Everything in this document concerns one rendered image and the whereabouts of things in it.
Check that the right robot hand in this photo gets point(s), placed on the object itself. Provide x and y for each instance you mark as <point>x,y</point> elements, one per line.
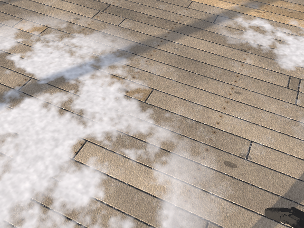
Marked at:
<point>292,216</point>

